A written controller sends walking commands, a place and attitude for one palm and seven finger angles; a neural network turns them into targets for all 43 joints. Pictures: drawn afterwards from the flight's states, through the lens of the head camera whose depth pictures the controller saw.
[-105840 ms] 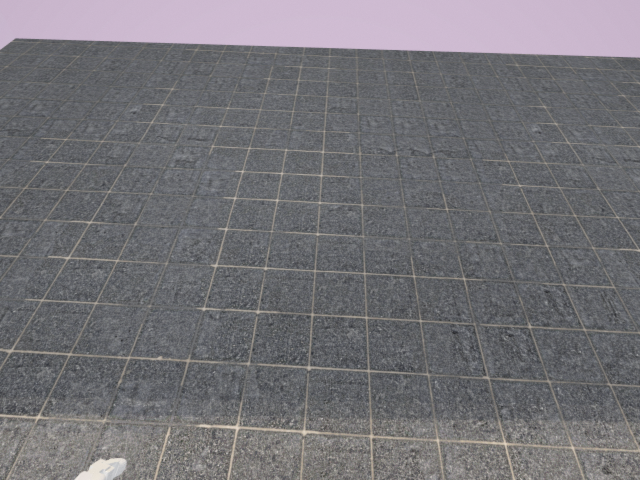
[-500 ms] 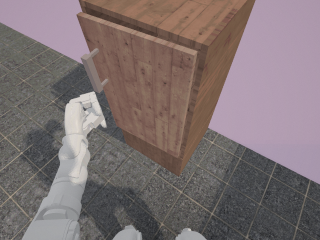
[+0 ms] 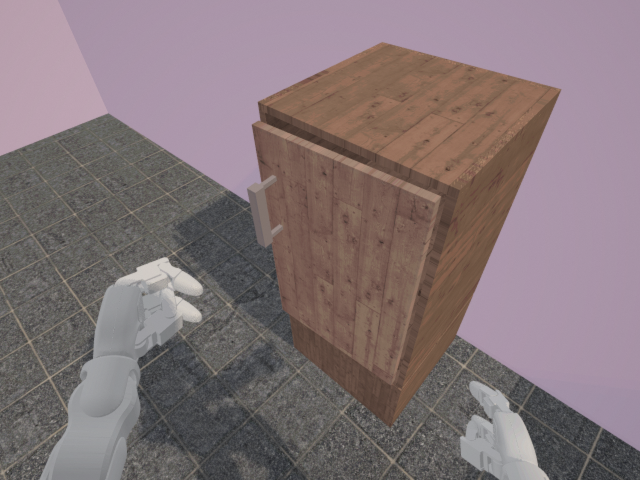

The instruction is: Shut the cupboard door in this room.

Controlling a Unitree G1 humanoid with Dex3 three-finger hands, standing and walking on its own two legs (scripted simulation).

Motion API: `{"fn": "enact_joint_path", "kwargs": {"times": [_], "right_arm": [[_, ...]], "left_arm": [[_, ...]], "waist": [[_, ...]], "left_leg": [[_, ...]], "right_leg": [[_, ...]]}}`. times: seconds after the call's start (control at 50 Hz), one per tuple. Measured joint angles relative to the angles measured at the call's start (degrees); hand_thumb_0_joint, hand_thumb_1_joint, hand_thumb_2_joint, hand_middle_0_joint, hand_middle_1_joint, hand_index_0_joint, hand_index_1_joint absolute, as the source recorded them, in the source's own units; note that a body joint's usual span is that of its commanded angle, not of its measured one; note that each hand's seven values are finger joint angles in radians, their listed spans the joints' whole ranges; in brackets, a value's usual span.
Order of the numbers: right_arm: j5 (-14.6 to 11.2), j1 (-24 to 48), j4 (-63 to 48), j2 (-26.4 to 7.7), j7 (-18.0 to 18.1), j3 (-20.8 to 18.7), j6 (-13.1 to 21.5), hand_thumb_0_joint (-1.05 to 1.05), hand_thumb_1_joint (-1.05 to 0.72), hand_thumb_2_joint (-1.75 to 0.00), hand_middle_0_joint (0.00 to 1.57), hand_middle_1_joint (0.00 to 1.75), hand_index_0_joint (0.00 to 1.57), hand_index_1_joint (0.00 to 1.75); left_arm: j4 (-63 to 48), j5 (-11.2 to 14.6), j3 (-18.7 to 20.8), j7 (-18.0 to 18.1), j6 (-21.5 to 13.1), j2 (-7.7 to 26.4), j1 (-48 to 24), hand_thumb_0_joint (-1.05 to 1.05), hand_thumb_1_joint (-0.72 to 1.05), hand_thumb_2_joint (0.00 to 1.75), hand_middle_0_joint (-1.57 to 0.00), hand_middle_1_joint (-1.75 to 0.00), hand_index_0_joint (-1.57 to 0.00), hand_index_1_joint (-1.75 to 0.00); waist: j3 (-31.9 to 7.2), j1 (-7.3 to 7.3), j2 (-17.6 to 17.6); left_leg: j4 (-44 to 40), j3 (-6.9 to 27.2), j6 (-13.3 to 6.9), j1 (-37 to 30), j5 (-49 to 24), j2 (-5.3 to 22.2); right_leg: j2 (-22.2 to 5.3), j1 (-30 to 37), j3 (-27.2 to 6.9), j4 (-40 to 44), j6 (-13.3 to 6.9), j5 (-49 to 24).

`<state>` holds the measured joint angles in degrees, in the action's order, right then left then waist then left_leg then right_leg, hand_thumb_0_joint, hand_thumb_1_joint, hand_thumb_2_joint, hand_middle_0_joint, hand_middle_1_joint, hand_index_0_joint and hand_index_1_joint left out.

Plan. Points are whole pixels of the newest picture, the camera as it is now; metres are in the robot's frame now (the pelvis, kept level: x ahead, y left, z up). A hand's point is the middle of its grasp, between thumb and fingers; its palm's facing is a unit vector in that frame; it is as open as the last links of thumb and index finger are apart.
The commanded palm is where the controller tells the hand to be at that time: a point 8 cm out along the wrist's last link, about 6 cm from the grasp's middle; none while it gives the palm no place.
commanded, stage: draw the hand back to the body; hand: left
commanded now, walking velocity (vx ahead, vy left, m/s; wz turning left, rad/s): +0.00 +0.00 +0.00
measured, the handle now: (268, 211) +0.62 +0.17 -0.04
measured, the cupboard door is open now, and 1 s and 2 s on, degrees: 3 3 3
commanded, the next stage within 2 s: step back with the hand held close in 0.78 s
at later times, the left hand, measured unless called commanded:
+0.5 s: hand (31, 350) +0.18 +0.28 +0.17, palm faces +0.48 -0.77 -0.43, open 6.8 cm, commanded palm +0.14 +0.31 +0.18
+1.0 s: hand (39, 357) +0.18 +0.27 +0.17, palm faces +0.45 -0.79 -0.41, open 7.4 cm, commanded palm +0.13 +0.30 +0.18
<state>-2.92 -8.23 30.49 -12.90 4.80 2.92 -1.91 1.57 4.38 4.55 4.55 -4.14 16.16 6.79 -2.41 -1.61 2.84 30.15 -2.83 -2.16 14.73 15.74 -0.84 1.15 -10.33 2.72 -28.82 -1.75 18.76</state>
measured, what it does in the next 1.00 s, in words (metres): stands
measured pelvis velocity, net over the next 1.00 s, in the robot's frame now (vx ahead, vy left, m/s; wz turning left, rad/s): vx -0.01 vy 0.00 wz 0.01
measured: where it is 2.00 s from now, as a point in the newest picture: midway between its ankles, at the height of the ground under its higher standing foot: outside the picture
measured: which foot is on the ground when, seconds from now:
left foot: down 0.00-1.00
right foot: down 0.00-1.00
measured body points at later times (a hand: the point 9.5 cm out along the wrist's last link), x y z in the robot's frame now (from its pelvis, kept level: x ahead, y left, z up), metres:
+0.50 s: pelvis +0.01 +0.00 +0.01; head -0.02 -0.03 +0.45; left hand +0.15 +0.31 +0.20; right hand +0.19 -0.21 -0.09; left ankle +0.00 +0.09 -0.74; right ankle -0.04 -0.10 -0.74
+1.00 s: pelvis -0.01 +0.00 +0.01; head -0.03 -0.02 +0.46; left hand +0.15 +0.31 +0.19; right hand +0.18 -0.22 -0.08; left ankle +0.00 +0.09 -0.73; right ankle -0.04 -0.10 -0.74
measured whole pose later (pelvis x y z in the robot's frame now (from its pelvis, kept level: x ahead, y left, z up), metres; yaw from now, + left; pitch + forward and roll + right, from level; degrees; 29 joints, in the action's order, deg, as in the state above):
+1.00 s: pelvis -0.01 +0.00 +0.01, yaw +1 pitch -2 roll -1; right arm -1.1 -11.0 35.1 -13.5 3.9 1.2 3.0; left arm -20.9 4.5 20.6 5.9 -6.9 20.4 27.3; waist -1.4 -2.3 4.8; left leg 26.7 -1.7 -2.1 11.3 13.4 -0.1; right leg 2.2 -4.9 3.7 -21.4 -1.8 14.6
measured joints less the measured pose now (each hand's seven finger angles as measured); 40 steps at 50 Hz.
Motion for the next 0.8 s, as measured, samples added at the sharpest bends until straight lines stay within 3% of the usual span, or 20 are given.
{"fn": "enact_joint_path", "kwargs": {"times": [0.12, 0.26, 0.48, 0.64, 0.8], "right_arm": [[0.9, 0.0, 0.7, 0.5, -0.8, 1.0, 1.2, 0.01, -0.9, -0.9, 0.2, 0.3, 0.2, 0.3], [1.5, -1.6, 2.4, 0.6, -1.6, 0.7, 2.0, 0.01, -0.9, -0.9, 0.2, 0.3, 0.2, 0.3], [1.4, -3.7, 5.0, -0.6, -1.5, -1.4, 4.1, 0.02, -0.9, -0.9, 0.2, 0.3, 0.2, 0.3], [1.5, -3.4, 5.8, -1.1, -0.8, -2.0, 5.2, 0.02, -0.9, -0.9, 0.2, 0.3, 0.2, 0.3], [1.6, -2.9, 5.5, -0.2, -0.7, -1.6, 6.6, 0.02, -0.9, -0.9, 0.2, 0.3, 0.2, 0.3]], "left_arm": [[-8.1, -0.2, 2.8, 0.5, 2.1, 0.7, 6.0, 0.02, 0.9, 0.9, -0.82, -0.97, -0.82, -0.97], [-16.3, 0.0, 7.5, 0.7, 2.8, 2.4, 13.4, 0.02, 0.9, 0.9, -0.63, -0.77, -0.63, -0.76], [-23.6, 0.7, 16.2, 1.6, 0.5, 5.2, 21.4, 0.02, 0.89, 0.9, -0.34, -0.45, -0.34, -0.44], [-21.5, 0.4, 14.4, 1.7, 0.2, 3.1, 19.7, 0.02, 0.89, 0.9, -0.24, -0.33, -0.24, -0.33], [-22.6, 0.4, 14.3, 1.5, -0.6, 4.0, 20.0, 0.02, 0.89, 0.9, -0.22, -0.31, -0.21, -0.3]], "waist": [[1.1, -1.28, 0.5], [1.3, -1.71, 1.2], [0.9, -1.99, 1.9], [1.6, -2.05, 1.5], [1.7, -1.52, 0.9]], "left_leg": [[-3.9, 0.3, -0.2, -4.3, -1.3, -0.5], [-5.6, 0.4, -0.3, -6.2, -1.8, -0.8], [-5.1, 0.5, -0.2, -6.4, -1.7, -0.5], [-5.3, 0.7, -0.2, -6.4, -2.5, -0.6], [-5.3, 0.5, 0.2, -6.9, -2.6, 0.0]], "right_leg": [[-0.3, 4.6, 0.2, 4.4, 0.3, -1.5], [-0.5, 6.7, 0.3, 6.4, 0.5, -2.1], [-0.3, 7.1, 0.3, 6.3, 0.4, -2.2], [-0.3, 6.9, 0.6, 5.9, 0.3, -2.6], [0.3, 7.5, 0.4, 6.4, -0.1, -3.1]]}}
